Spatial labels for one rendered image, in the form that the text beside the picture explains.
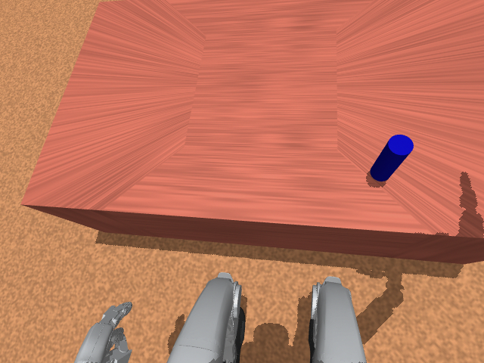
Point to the can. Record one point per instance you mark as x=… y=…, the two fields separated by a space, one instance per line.
x=391 y=157

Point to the left robot foot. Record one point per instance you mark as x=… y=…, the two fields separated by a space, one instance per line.
x=240 y=336

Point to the left robot hand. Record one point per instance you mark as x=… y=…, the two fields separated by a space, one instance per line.
x=101 y=337

